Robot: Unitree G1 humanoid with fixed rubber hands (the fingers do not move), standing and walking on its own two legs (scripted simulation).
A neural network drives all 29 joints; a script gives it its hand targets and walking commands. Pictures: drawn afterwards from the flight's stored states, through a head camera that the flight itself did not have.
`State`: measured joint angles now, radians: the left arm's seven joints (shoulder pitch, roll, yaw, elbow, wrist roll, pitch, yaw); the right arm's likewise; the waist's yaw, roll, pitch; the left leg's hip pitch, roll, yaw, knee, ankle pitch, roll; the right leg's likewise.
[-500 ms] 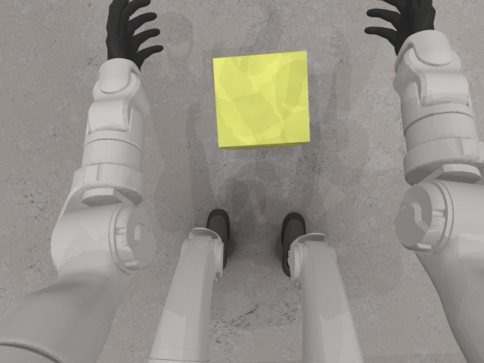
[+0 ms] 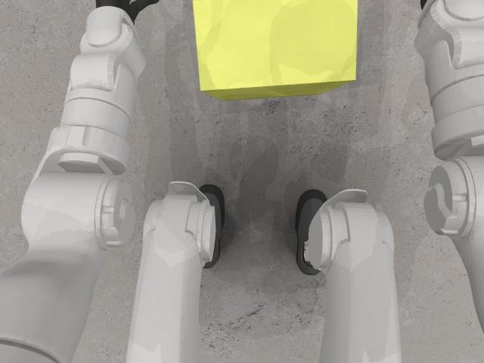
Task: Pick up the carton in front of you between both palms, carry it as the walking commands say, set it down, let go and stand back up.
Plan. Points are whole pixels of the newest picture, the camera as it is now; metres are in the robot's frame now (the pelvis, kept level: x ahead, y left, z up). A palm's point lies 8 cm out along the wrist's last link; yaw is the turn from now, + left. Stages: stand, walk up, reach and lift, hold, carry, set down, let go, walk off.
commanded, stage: reach and lift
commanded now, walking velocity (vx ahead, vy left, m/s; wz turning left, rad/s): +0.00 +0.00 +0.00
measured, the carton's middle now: (270, 32) +0.55 -0.01 -0.31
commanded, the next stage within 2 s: none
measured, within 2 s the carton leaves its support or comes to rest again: leaves its support in 1.10 s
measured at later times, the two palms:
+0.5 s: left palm (152, 21) +0.55 +0.17 -0.23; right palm (396, 1) +0.57 -0.18 -0.23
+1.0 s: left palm (167, 21) +0.55 +0.15 -0.23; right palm (379, 4) +0.57 -0.16 -0.23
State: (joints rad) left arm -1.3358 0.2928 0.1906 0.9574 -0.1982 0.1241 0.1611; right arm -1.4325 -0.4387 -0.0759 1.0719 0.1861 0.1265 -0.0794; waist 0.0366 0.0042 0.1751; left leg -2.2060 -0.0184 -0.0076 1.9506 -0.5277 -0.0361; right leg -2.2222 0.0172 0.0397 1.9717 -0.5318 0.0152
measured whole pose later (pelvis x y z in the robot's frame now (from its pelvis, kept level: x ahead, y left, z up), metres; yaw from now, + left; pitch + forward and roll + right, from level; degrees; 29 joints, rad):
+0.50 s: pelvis +0.00 +0.00 -0.07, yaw +0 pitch +36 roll +2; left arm -1.50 0.31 0.11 1.13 -0.26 0.05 0.16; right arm -1.59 -0.45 0.03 1.22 0.25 0.06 -0.08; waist 0.03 0.02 0.41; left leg -2.25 -0.03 -0.01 2.21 -0.59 -0.05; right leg -2.27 0.02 0.04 2.23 -0.60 0.01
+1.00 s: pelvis -0.01 +0.00 -0.07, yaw +0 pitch +35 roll +2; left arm -1.54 0.24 0.28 1.07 -0.08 0.15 0.11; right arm -1.63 -0.38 -0.09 1.21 0.10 0.15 -0.06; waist 0.03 0.01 0.44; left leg -2.25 -0.03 -0.02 2.21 -0.57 -0.05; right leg -2.27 0.02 0.03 2.23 -0.57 0.00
